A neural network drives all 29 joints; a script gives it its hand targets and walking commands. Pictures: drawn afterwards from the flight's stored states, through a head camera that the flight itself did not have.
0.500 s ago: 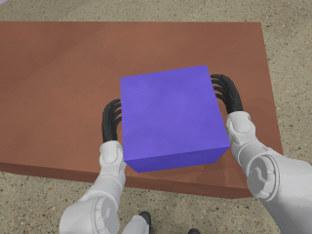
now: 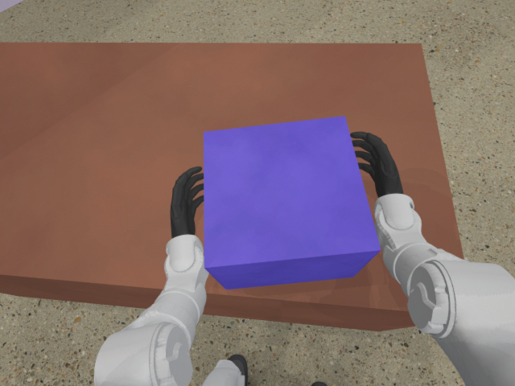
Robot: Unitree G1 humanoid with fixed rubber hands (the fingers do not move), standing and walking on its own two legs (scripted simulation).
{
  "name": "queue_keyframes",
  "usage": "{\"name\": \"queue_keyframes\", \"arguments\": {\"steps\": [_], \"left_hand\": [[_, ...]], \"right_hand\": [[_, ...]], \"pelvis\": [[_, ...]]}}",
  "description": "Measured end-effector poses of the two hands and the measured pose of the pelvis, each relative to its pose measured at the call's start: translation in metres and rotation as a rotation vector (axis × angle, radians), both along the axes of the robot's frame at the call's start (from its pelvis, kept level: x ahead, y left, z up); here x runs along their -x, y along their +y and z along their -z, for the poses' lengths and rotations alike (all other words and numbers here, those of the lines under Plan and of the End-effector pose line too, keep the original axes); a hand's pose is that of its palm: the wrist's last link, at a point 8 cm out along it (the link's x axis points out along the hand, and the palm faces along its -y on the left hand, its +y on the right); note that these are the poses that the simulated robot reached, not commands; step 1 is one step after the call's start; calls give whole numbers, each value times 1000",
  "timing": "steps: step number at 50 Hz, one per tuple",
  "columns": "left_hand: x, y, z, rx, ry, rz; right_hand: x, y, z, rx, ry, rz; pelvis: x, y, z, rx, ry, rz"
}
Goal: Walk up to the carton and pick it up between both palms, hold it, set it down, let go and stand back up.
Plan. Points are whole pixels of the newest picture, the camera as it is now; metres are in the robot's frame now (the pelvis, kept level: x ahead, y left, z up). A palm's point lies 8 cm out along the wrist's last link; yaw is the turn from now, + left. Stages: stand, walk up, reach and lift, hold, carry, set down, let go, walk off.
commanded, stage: reach and lift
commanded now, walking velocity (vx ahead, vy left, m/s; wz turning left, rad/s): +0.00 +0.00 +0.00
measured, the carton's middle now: (282, 208) +0.42 +0.05 -0.06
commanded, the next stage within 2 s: none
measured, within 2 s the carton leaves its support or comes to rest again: leaves its support in 0.46 s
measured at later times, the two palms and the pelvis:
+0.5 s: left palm (181, 235) +0.34 +0.20 -0.03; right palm (388, 193) +0.43 -0.11 +0.01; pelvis +0.00 +0.00 +0.00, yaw +1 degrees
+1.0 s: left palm (152, 211) +0.33 +0.20 +0.08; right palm (419, 166) +0.41 -0.11 +0.12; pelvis -0.02 -0.01 +0.04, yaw +5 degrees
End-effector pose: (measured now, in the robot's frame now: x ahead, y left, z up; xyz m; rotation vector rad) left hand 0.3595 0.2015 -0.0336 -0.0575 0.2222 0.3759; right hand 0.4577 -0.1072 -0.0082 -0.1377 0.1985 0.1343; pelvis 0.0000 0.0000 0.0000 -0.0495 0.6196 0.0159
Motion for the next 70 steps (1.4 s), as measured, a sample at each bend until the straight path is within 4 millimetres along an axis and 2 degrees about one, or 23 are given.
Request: {"name": "queue_keyframes", "arguments": {"steps": [18, 28, 33, 41, 46, 51, 62, 70], "left_hand": [[11, -1, -1, 11, 15, 16], [30, -2, -10, 16, 60, 7], [37, 0, -28, 10, 35, 1], [33, 1, -77, -7, -21, 27], [30, 1, -101, -11, -26, 52], [27, 3, -112, -15, -22, 70], [23, 12, -110, -32, -12, 98], [12, 16, -133, -36, -50, 114]], "right_hand": [[16, -2, -4, 27, 7, 10], [28, 1, -21, 54, 41, -5], [33, 4, -45, 40, 19, -7], [40, 3, -98, -11, -30, 32], [44, 0, -121, -36, -31, 61], [48, 0, -128, -53, -26, 82], [52, 7, -118, -59, -20, 105], [49, 9, -139, -87, -54, 130]], "pelvis": [[4, 2, 6, 11, -27, -14], [4, -2, 1, 6, -108, -38], [6, -5, -4, -1, -166, -57], [14, -11, -19, -28, -288, -77], [18, -12, -30, -44, -359, -78], [20, -10, -37, -49, -395, -75], [10, 4, -46, -39, -400, -81], [-2, 13, -50, -41, -428, -85]]}}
